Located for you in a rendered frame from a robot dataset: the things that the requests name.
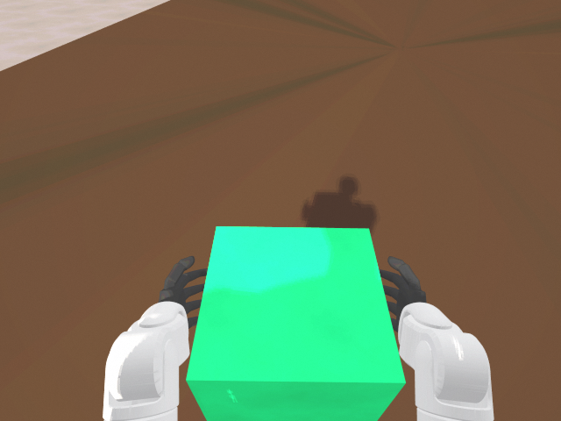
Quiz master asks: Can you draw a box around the left robot hand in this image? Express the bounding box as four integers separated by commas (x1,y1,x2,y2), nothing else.
158,256,208,328

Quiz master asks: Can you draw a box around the right robot hand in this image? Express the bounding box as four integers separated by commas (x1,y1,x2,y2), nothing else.
379,256,427,332

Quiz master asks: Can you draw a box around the carton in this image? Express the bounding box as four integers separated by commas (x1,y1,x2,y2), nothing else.
186,226,406,421

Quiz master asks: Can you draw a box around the left robot forearm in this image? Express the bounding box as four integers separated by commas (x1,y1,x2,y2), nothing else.
103,302,189,421

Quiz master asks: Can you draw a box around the right robot forearm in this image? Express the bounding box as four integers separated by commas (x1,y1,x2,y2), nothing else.
398,303,494,421

